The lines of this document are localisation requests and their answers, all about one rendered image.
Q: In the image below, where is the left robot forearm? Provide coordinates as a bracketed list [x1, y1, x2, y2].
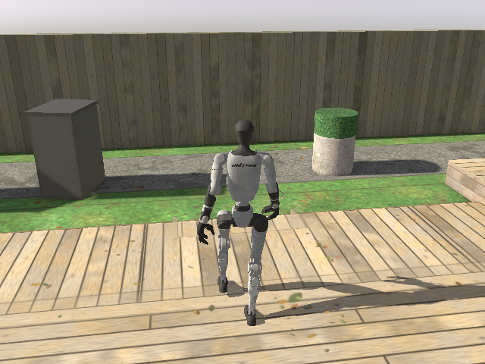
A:
[199, 184, 216, 224]

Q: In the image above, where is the right robot upper arm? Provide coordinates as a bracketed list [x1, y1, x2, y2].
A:
[259, 152, 277, 193]

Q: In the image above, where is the right robot hand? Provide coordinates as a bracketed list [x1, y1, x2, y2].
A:
[261, 204, 279, 220]

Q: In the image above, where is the left robot hand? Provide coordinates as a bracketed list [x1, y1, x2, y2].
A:
[197, 221, 214, 245]

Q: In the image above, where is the right robot forearm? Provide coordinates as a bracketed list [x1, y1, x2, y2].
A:
[268, 182, 280, 209]

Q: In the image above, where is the robot foot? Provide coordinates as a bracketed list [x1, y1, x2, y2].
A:
[244, 305, 256, 326]
[217, 276, 228, 293]

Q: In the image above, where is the left robot upper arm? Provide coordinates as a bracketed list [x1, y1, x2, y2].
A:
[209, 152, 228, 196]

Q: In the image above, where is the robot right foot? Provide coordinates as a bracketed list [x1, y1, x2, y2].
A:
[244, 305, 256, 326]

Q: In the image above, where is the robot left foot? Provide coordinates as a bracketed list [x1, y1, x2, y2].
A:
[217, 276, 228, 293]

